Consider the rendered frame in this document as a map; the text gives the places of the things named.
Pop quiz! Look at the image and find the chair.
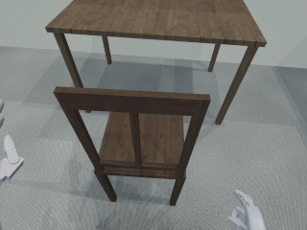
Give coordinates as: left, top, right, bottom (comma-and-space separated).
53, 86, 211, 206

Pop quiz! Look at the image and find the table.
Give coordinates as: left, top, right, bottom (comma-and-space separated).
45, 0, 267, 125

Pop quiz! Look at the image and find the left robot hand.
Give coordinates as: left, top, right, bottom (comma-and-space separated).
0, 99, 24, 185

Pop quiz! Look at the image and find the right robot hand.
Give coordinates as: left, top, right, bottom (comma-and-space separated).
228, 190, 267, 230

